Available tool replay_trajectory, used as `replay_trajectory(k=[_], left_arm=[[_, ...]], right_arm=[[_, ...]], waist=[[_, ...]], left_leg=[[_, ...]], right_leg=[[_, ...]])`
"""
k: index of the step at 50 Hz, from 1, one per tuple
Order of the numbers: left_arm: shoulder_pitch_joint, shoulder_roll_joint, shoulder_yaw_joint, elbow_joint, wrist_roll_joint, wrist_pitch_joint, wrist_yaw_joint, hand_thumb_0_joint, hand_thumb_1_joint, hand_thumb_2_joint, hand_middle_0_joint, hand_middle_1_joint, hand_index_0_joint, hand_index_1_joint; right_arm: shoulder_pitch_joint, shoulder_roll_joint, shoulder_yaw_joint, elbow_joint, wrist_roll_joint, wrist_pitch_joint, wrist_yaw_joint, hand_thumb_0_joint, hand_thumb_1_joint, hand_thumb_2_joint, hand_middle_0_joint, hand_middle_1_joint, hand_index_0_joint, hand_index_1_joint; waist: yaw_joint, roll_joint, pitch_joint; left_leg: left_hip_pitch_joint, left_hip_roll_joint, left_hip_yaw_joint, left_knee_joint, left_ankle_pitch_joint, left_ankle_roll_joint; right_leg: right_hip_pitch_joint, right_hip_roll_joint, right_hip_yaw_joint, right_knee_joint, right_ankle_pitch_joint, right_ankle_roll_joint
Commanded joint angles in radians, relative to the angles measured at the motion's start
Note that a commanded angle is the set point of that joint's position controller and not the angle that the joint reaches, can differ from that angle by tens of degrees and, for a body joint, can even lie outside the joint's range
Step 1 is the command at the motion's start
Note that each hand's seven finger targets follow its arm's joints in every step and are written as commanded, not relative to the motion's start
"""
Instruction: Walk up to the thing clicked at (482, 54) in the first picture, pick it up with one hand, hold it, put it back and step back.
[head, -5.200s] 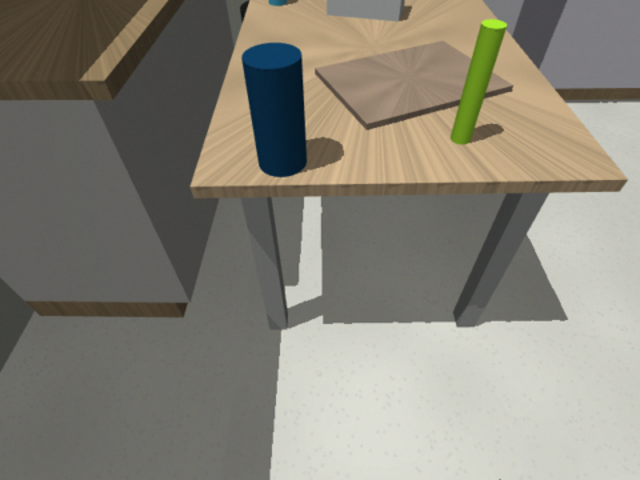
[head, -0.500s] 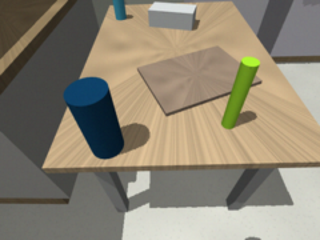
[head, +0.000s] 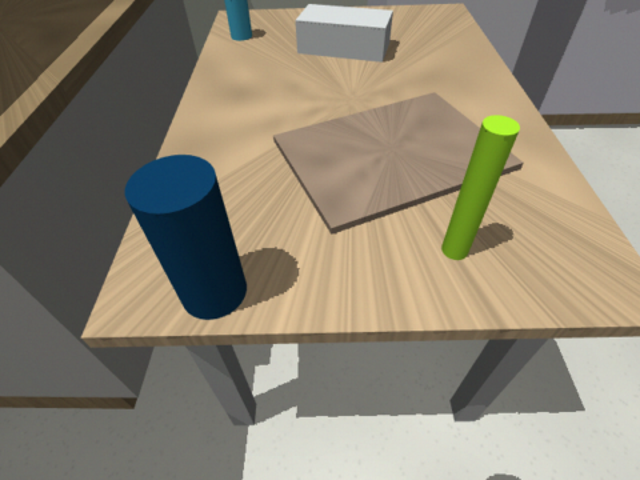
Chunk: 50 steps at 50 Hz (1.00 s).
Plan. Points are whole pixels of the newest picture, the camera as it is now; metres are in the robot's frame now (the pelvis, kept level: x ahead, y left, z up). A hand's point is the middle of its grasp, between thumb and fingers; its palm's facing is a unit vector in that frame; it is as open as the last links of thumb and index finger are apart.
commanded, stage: stand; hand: right
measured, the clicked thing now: (474, 197) +0.47 -0.20 +0.08
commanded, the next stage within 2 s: rise first in 0.78 s
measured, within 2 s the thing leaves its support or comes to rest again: neither
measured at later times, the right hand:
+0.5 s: hand out of the picture +0.07 -0.25 -0.16, palm faces -0.03 +0.94 -0.33, open 7.4 cm
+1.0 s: hand out of the picture +0.11 -0.24 -0.15, palm faces +0.08 +0.95 -0.32, open 8.3 cm
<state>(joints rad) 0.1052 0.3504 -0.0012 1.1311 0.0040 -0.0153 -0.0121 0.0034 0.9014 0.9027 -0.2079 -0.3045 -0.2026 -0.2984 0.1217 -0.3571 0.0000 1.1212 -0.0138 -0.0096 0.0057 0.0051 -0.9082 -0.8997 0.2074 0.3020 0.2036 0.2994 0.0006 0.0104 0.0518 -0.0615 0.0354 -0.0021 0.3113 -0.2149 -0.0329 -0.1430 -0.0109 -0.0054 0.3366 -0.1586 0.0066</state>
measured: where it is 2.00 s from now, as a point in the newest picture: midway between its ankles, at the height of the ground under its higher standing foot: outside the picture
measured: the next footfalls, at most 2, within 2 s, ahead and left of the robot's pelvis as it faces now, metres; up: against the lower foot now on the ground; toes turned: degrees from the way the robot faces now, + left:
none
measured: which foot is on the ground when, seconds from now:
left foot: down 0.00-1.00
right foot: down 0.00-1.00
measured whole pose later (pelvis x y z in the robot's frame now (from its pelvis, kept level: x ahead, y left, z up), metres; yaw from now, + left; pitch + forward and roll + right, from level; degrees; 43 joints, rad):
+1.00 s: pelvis -0.01 +0.00 -0.01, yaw +0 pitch -1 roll +0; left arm 0.09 0.32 0.03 0.98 -0.08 -0.08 0.03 0.01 0.80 0.80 -0.14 -0.22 -0.13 -0.21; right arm 0.09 -0.32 -0.03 0.98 0.06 -0.07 -0.03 0.01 -0.80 -0.79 0.15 0.22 0.15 0.21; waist -0.01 0.00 0.09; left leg -0.15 0.03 0.00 0.41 -0.25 -0.03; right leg -0.22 -0.01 0.00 0.42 -0.18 0.01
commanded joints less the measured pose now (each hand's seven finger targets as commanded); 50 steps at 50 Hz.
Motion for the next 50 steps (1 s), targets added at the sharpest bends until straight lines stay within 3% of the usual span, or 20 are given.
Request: replay_trajectory(k=[1,8,15,43,44,45,46,47,48,49,50], left_arm=[[-0.035,0.218,0.041,-0.061,0.003,-0.017,0.017,0.0,0.9,0.9,-0.2,-0.3,-0.2,-0.301],[-0.036,0.217,0.039,-0.062,0.004,-0.017,0.018,0.0,0.9,0.9,-0.2,-0.3,-0.2,-0.301],[-0.043,0.217,0.041,-0.066,0.003,-0.015,0.018,0.0,0.9,0.9,-0.2,-0.3,-0.2,-0.301],[-0.03,0.223,0.043,-0.065,0.004,-0.017,0.02,0.0,0.9,0.9,-0.2,-0.3,-0.2,-0.301],[-0.035,0.226,0.044,-0.066,0.003,-0.017,0.02,0.0,0.82,0.82,-0.12,-0.22,-0.12,-0.221],[-0.386,0.05,0.025,-0.417,-0.085,-0.124,0.027,0.0,0.74,0.74,-0.04,-0.14,-0.04,-0.141],[-0.35,0.087,0.015,-0.447,-0.106,-0.144,0.049,0.0,0.66,0.66,-0.028,-0.06,-0.015,-0.061],[-0.24,0.175,0.066,-0.332,-0.1,-0.134,0.069,0.0,0.58,0.58,-0.025,-0.031,-0.005,-0.053],[-0.134,0.224,0.13,-0.265,-0.102,-0.118,0.074,0.0,0.5,0.5,-0.02,-0.03,-0.003,-0.05],[-0.068,0.191,0.136,-0.265,-0.099,-0.105,0.076,0.0,0.42,0.42,-0.027,-0.037,-0.015,-0.051],[-0.109,0.194,0.132,-0.342,-0.097,-0.115,0.087,0.0,0.34,0.34,-0.032,-0.039,-0.022,-0.051]], right_arm=[[-0.034,-0.212,-0.04,-0.061,0.005,-0.017,-0.013,0.0,-0.9,-0.9,0.2,0.3,0.2,0.3],[-0.025,-0.209,-0.04,-0.061,0.003,-0.016,-0.013,0.0,-0.9,-0.9,0.2,0.3,0.2,0.3],[-0.021,-0.212,-0.039,-0.06,0.003,-0.019,-0.014,0.0,-0.9,-0.9,0.2,0.3,0.2,0.3],[-0.019,-0.21,-0.042,-0.063,0.005,-0.014,-0.013,0.0,-0.9,-0.9,0.2,0.3,0.2,0.3],[-0.017,-0.206,-0.041,-0.063,0.003,-0.014,-0.013,0.0,-0.82,-0.82,0.12,0.22,0.12,0.22],[-0.368,-0.022,-0.001,-0.414,0.078,-0.095,-0.021,0.0,-0.74,-0.74,0.066,0.14,0.057,0.14],[-0.37,-0.067,-0.012,-0.482,0.117,-0.141,-0.043,0.0,-0.66,-0.66,0.065,0.06,0.057,0.06],[-0.263,-0.162,-0.067,-0.36,0.107,-0.139,-0.062,0.0,-0.58,-0.58,0.062,0.044,0.055,0.044],[-0.198,-0.184,-0.105,-0.263,0.105,-0.12,-0.068,0.0,-0.5,-0.5,0.064,0.043,0.056,0.043],[-0.194,-0.2,-0.141,-0.266,0.102,-0.115,-0.075,0.0,-0.42,-0.42,0.063,0.044,0.056,0.044],[-0.191,-0.218,-0.163,-0.302,0.095,-0.128,-0.089,0.0,-0.34,-0.34,0.063,0.044,0.055,0.043]], waist=[[0.002,-0.009,-0.071],[0.0,-0.016,-0.074],[-0.001,-0.003,-0.078],[-0.002,-0.014,-0.052],[-0.003,-0.02,-0.055],[0.022,-0.102,-0.07],[-0.018,-0.025,-0.097],[-0.016,-0.022,-0.042],[0.011,0.011,-0.021],[0.004,0.009,-0.085],[0.004,-0.009,-0.191]], left_leg=[[-0.031,0.097,-0.07,-0.049,0.138,0.045],[-0.038,0.099,-0.069,-0.049,0.132,0.045],[-0.037,0.102,-0.068,-0.054,0.171,0.043],[-0.028,0.098,-0.065,-0.056,0.112,0.046],[-0.032,0.1,-0.064,-0.057,0.106,0.047],[-0.202,-0.035,0.032,0.062,0.06,0.037],[-0.137,-0.046,0.045,0.024,-0.028,0.042],[-0.153,-0.044,0.047,0.011,-0.061,0.041],[-0.193,-0.043,0.055,0.041,-0.047,0.032],[-0.179,-0.044,0.059,0.06,0.003,0.03],[-0.144,-0.04,0.054,0.078,0.066,0.031]], right_leg=[[0.046,-0.117,0.095,-0.041,0.164,-0.026],[0.05,-0.116,0.09,-0.042,0.146,-0.025],[0.067,-0.119,0.092,-0.025,0.193,-0.03],[0.032,-0.113,0.098,-0.046,0.149,-0.029],[0.043,-0.116,0.099,-0.042,0.145,-0.031],[-0.059,-0.001,-0.025,0.045,0.016,-0.01],[-0.01,-0.012,-0.008,-0.002,-0.066,-0.006],[-0.038,-0.003,-0.015,-0.007,-0.102,-0.012],[-0.05,0.0,-0.021,0.012,-0.092,-0.014],[-0.042,0.002,-0.019,0.033,-0.037,-0.015],[-0.013,0.0,-0.016,0.054,0.04,-0.009]])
